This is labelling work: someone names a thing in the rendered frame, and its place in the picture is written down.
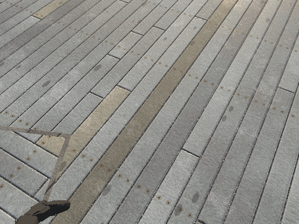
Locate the left robot hand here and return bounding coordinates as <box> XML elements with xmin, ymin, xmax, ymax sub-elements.
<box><xmin>15</xmin><ymin>200</ymin><xmax>71</xmax><ymax>224</ymax></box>

